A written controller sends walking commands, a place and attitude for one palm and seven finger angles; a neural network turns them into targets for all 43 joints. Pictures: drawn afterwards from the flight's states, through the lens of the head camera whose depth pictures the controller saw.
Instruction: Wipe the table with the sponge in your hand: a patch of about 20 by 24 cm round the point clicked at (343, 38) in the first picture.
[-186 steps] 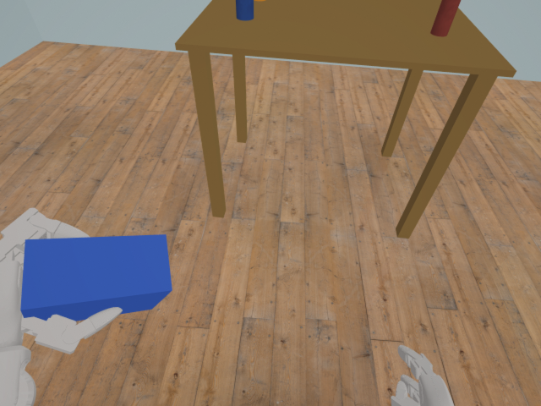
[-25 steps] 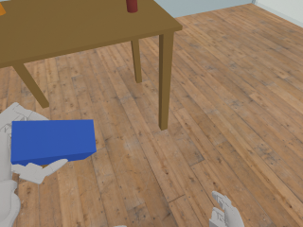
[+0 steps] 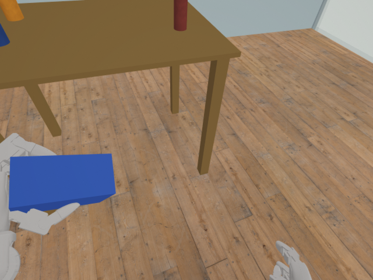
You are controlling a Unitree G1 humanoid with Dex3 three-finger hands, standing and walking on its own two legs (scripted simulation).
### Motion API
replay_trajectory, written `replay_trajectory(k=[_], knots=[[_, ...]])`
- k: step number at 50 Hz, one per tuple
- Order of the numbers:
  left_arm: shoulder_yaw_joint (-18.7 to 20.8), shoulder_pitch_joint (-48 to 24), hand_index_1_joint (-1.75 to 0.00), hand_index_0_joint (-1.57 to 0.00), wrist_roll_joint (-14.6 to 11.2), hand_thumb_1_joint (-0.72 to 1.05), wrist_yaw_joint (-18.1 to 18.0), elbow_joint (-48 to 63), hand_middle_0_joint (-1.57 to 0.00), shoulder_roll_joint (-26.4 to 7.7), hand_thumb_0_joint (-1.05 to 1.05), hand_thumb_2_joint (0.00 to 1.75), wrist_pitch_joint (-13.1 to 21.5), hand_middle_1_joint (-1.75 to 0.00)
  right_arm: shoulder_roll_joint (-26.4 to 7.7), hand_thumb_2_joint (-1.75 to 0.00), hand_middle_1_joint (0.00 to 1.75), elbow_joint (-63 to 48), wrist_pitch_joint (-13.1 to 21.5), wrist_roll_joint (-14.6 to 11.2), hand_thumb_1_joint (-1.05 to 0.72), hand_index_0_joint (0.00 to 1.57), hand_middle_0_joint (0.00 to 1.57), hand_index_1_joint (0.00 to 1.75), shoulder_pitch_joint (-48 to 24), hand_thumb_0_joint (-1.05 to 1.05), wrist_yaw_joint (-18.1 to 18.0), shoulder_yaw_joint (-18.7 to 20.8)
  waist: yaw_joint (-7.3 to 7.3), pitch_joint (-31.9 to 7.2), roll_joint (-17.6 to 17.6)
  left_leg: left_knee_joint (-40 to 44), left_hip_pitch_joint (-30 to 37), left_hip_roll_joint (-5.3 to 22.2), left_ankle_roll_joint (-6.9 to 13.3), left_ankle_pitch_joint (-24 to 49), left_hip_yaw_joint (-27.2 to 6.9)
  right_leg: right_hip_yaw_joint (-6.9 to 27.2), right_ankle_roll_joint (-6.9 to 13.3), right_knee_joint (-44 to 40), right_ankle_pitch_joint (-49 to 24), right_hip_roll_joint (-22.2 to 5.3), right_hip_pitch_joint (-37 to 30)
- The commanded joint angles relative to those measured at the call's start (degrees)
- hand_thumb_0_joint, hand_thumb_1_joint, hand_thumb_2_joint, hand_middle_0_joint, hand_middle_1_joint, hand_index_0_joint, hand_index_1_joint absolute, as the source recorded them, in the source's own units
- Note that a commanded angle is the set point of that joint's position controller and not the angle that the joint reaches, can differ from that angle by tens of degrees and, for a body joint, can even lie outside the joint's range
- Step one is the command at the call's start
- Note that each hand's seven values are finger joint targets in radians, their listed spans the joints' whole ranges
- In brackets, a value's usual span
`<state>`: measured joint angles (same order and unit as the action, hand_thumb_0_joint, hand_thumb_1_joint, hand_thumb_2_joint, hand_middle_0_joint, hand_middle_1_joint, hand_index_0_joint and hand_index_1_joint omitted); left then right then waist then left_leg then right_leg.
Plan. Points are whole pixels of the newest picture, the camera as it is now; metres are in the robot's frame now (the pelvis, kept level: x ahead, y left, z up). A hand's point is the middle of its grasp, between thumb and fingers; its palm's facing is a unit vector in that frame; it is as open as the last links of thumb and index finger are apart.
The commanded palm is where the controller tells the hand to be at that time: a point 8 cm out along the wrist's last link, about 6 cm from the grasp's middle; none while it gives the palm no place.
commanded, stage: take the last steps up to it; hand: left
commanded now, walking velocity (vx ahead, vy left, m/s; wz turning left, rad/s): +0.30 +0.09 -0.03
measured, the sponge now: (78, 182) +0.24 +0.20 +0.15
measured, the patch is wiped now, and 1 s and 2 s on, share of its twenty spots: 0.00 0.00 0.00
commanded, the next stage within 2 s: come to a stop and stand still in 1.50 s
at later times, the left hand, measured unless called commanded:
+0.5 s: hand (79, 139) +0.32 +0.22 +0.17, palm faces +0.32 -0.82 -0.47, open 10.5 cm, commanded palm +0.25 +0.28 +0.18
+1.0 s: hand (82, 89) +0.45 +0.26 +0.18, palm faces +0.38 -0.76 -0.52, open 10.5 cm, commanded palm +0.40 +0.30 +0.18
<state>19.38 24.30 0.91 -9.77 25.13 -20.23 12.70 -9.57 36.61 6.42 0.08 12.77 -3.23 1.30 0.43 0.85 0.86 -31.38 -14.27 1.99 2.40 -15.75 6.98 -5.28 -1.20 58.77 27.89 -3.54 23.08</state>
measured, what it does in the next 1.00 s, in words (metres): walks ahead: right foot, then left foot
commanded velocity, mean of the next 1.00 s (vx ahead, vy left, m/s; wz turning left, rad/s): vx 0.30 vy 0.09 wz -0.01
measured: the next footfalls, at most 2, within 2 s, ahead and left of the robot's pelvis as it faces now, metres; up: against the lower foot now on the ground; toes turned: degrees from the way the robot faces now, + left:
right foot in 0.22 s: +0.11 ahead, -0.10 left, +0.00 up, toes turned -10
left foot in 0.62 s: +0.23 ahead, +0.16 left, +0.00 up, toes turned +9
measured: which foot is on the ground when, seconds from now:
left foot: down 0.00-0.22, up 0.24-0.60, down 0.62-1.00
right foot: up 0.00-0.20, down 0.22-0.62, up 0.64-0.96, down 0.98-1.00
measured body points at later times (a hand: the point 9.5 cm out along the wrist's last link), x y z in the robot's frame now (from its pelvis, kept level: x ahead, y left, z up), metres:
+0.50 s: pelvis +0.10 +0.00 +0.01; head +0.15 +0.00 +0.45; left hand +0.29 +0.26 +0.19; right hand +0.25 -0.27 -0.09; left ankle +0.15 +0.17 -0.68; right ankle +0.07 -0.09 -0.73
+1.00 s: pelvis +0.23 +0.03 -0.01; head +0.26 +0.01 +0.44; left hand +0.42 +0.30 +0.21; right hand +0.39 -0.16 -0.12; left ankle +0.19 +0.15 -0.73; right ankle +0.27 -0.06 -0.74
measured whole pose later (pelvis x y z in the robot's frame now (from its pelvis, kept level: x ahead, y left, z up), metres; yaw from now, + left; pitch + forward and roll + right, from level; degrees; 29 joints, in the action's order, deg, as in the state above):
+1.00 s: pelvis +0.23 +0.03 -0.01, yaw -1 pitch +0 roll +0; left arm 21.8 28.0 -0.3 -8.4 30.4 -24.0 13.0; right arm -7.1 36.2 5.3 0.1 12.1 -2.3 -2.0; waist -0.7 2.7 -2.8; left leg -37.0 -13.2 6.0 -0.8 -22.5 8.4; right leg -11.0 0.8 33.2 14.9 -2.1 19.0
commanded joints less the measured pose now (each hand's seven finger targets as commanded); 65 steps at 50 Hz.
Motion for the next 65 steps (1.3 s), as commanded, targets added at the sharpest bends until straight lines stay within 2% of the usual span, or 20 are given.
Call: replay_trajectory(k=[1, 9, 10, 12, 14, 16, 19, 25, 29, 30, 31, 32, 33, 39, 47, 48, 50, 51, 57, 65], knots=[[5.73, -2.48, -1.6, -1.2, -1.25, 0.1, -0.18, 18.36, -1.2, -9.35, 0.0, 1.3, 4.89, -1.6, -8.33, -0.9, 0.3, -7.55, 3.82, -0.27, -0.9, 0.2, 0.2, 0.3, -3.6, 0.0, -0.3, 2.07, -0.3, -2.29, -12.68, 16.89, 4.03, 13.59, 8.46, 1.8, -14.04, -1.02, -0.49, -4.16, -3.82, -1.25, 6.01], [6.44, -0.66, -1.6, -1.2, -2.23, 0.1, 0.59, 7.14, -1.2, -8.4, 0.0, 1.3, 1.64, -1.6, -8.07, -0.9, 0.3, -7.48, 0.99, -0.11, -0.9, 0.2, 0.2, 0.3, -5.7, 0.0, -1.02, 1.01, -0.81, -6.04, -4.57, 4.39, -1.28, 11.19, 4.0, 1.25, -6.24, -4.55, 0.33, -32.88, -11.54, 1.67, -14.93], [6.0, -2.45, -1.6, -1.2, -1.87, 0.1, 0.66, 7.34, -1.2, -8.87, 0.0, 1.3, 1.53, -1.6, -7.6, -0.9, 0.3, -7.38, 0.5, -0.26, -0.9, 0.2, 0.2, 0.3, -5.83, 0.0, -0.92, 1.02, -0.82, -7.12, 1.51, -5.5, -6.58, 8.72, 2.87, -0.22, -4.02, 2.47, 2.67, -36.28, -11.31, -3.01, -20.69], [7.95, -4.71, -1.6, -1.2, -1.98, 0.1, 0.53, 7.46, -1.2, -12.01, 0.0, 1.3, 1.69, -1.6, -7.19, -0.9, 0.3, -9.14, 0.03, -0.24, -0.9, 0.2, 0.2, 0.3, -7.83, 0.0, -0.24, 1.03, -1.51, -5.48, 17.89, -33.35, -27.08, -0.66, -1.92, -15.63, -2.92, 37.11, 13.19, -44.96, -12.46, -23.82, -27.75], [6.8, -9.16, -1.6, -1.2, -2.21, 0.1, 1.27, 9.73, -1.2, -11.13, 0.0, 1.3, 2.67, -1.6, -8.54, -0.9, 0.3, -7.91, -0.03, -0.35, -0.9, 0.2, 0.2, 0.3, -7.78, 0.0, 0.45, 1.88, -0.23, -2.55, 11.12, -40.39, -26.78, 2.43, -3.12, -9.07, -9.44, 33.48, 11.9, -46.98, -2.8, -22.47, -19.57], [6.7, -4.75, -1.6, -1.2, -1.97, 0.1, 1.28, 12.25, -1.2, -10.92, 0.0, 1.3, 4.17, -1.6, -7.64, -0.9, 0.3, -7.39, -0.75, -0.1, -0.9, 0.2, 0.2, 0.3, -7.89, 0.0, 0.5, 0.75, -0.48, -0.59, 2.81, -40.32, -26.12, 4.03, -4.04, -3.49, -8.22, 20.56, 11.09, -45.31, -15.13, -18.91, -17.1], [7.78, -5.54, -1.6, -1.2, -1.4, 0.1, 0.5, 18.93, -1.2, -12.76, 0.0, 1.3, 5.72, -1.6, -7.41, -0.9, 0.3, -7.76, -1.16, 0.06, -0.9, 0.2, 0.2, 0.3, -8.96, 0.0, 0.45, 0.69, -0.01, -2.92, 1.86, -30.64, -21.72, 4.74, -4.13, -0.69, -5.52, 8.72, 9.29, -43.32, -27.13, -15.96, -16.78], [11.95, 5.92, -1.6, -1.2, -2.39, 0.1, -1.52, 20.47, -1.2, -12.84, 0.0, 1.3, 4.9, -1.6, -6.24, -0.9, 0.3, -11.04, -0.31, 0.15, -0.9, 0.2, 0.2, 0.3, -5.88, 0.0, 0.3, 2.02, -2.49, -7.97, 5.92, -6.21, -11.82, 1.54, -3.05, -0.77, 3.13, 5.9, 9.62, -36.73, -39.69, -14.14, -23.75], [10.93, 6.64, -1.6, -1.2, -2.78, 0.1, -1.93, 17.22, -1.2, -10.13, 0.0, 1.3, 4.34, -1.6, -7.77, -0.9, 0.3, -10.8, -0.37, -0.18, -0.9, 0.2, 0.2, 0.3, -2.59, 0.0, -0.71, 3.43, 0.34, -11.57, 2.52, 7.5, 4.9, -0.18, -2.61, 8.64, 5.11, 0.94, 4.84, -22.48, -37.27, -9.19, -19.64], [10.4, 4.69, -1.6, -1.2, -2.84, 0.1, -1.84, 18.52, -1.2, -9.97, 0.0, 1.3, 4.94, -1.6, -8.81, -0.9, 0.3, -11.21, -0.56, -0.32, -0.9, 0.2, 0.2, 0.3, -2.5, 0.0, -0.91, 3.86, 1.21, -13.15, -4.4, 8.59, 13.79, 4.21, -0.36, 11.85, -1.06, -1.34, 2.43, -11.77, -30.69, -5.7, -11.94], [10.62, 4.3, -1.6, -1.2, -3.03, 0.1, -1.69, 18.72, -1.2, -9.99, 0.0, 1.3, 5.41, -1.6, -10.39, -0.9, 0.3, -11.24, -0.81, -0.32, -0.9, 0.2, 0.2, 0.3, -3.29, 0.0, -0.75, 4.49, 0.73, -13.49, -16.3, 8.08, 22.37, 17.49, 6.59, 25.42, -19.51, -3.05, -0.17, -0.29, -2.55, 0.31, 3.75], [10.66, 3.56, -1.6, -1.2, -2.51, 0.1, -1.51, 17.26, -1.2, -11.39, 0.0, 1.3, 5.78, -1.6, -9.71, -0.9, 0.3, -11.89, -0.57, -0.54, -0.9, 0.2, 0.2, 0.3, -3.4, 0.0, -0.31, 3.92, 0.47, -11.95, -15.51, 10.64, 21.26, 23.52, 11.39, 29.13, -28.42, 0.92, 0.56, 9.07, 10.71, 2.09, 10.04], [11.69, 2.33, -1.6, -1.2, -2.35, 0.1, -0.99, 13.96, -1.2, -13.52, 0.0, 1.3, 5.28, -1.6, -9.53, -0.9, 0.3, -10.59, -0.44, -0.06, -0.9, 0.2, 0.2, 0.3, -4.36, 0.0, -0.33, 3.25, 0.86, -8.69, -13.0, 12.52, 16.04, 24.39, 12.69, 21.9, -27.99, 3.8, 0.58, 12.61, 8.24, -0.53, 13.05], [7.21, -0.16, -1.6, -1.2, -1.87, 0.1, 0.42, 23.59, -1.2, -10.27, 0.0, 1.3, 4.47, -1.6, -8.39, -0.9, 0.3, -8.98, 2.16, -0.71, -0.9, 0.2, 0.2, 0.3, -5.26, 0.0, 0.73, 2.15, -0.78, -5.35, -15.62, 14.1, 5.88, 14.75, 7.28, 14.12, -7.41, -1.02, -0.61, -2.99, -6.3, -2.38, 6.84], [9.61, 0.61, -1.6, -1.2, -2.26, 0.1, -0.09, 12.83, -1.2, -10.49, 0.0, 1.3, 2.47, -1.6, -7.47, -0.9, 0.3, -8.17, 1.4, -0.15, -0.9, 0.2, 0.2, 0.3, -5.6, 0.0, -0.7, 1.11, -0.72, -6.75, -8.95, 3.78, 0.85, 12.93, 3.02, 10.2, -3.04, -6.73, 0.0, -29.67, -12.67, 2.36, -13.16], [9.54, -0.32, -1.6, -1.2, -2.16, 0.1, 0.06, 11.17, -1.2, -10.51, 0.0, 1.3, 2.33, -1.6, -7.06, -0.9, 0.3, -7.91, 0.82, -0.37, -0.9, 0.2, 0.2, 0.3, -5.64, 0.0, -0.77, 1.21, -0.93, -7.88, -4.04, -4.66, -2.35, 10.89, 2.04, 7.6, -1.23, -2.3, 1.51, -33.55, -14.13, -0.41, -17.93], [10.28, -1.91, -1.6, -1.2, -2.23, 0.1, -0.03, 9.21, -1.2, -12.59, 0.0, 1.3, 1.89, -1.6, -5.6, -0.9, 0.3, -9.88, 0.45, -0.55, -0.9, 0.2, 0.2, 0.3, -7.68, 0.0, -0.51, 0.69, -1.53, -7.46, 17.95, -32.84, -24.25, -0.75, -2.06, -16.43, 0.25, 34.01, 12.54, -41.9, -22.55, -21.13, -27.85], [11.13, -3.47, -1.6, -1.2, -2.6, 0.1, -0.01, 8.11, -1.2, -12.9, 0.0, 1.3, 2.05, -1.6, -6.38, -0.9, 0.3, -8.63, 0.52, -0.16, -0.9, 0.2, 0.2, 0.3, -7.16, 0.0, -0.36, 0.85, -1.07, -6.17, 14.12, -39.9, -25.47, 1.44, -2.66, -14.6, -7.02, 34.63, 13.35, -43.66, -19.24, -23.7, -24.09], [7.19, -2.46, -1.6, -1.2, -1.85, 0.1, 0.66, 14.2, -1.2, -10.36, 0.0, 1.3, 4.61, -1.6, -7.13, -0.9, 0.3, -8.14, -1.7, -0.09, -0.9, 0.2, 0.2, 0.3, -7.74, 0.0, 0.34, 0.48, 0.15, -4.11, 4.71, -33.6, -22.64, 4.48, -4.3, -2.42, -5.45, 7.86, 9.45, -40.89, -35.94, -15.51, -17.89], [10.69, 2.25, -1.6, -1.2, -2.74, 0.1, -1.74, 21.54, -1.2, -12.14, 0.0, 1.3, 3.99, -1.6, -6.22, -0.9, 0.3, -12.0, -0.52, 0.15, -0.9, 0.2, 0.2, 0.3, -4.86, 0.0, -0.54, 1.98, -1.26, -9.28, 4.14, -0.44, -2.8, 0.35, -3.14, 4.48, 3.04, 4.13, 8.12, -33.79, -36.52, -12.4, -19.77]])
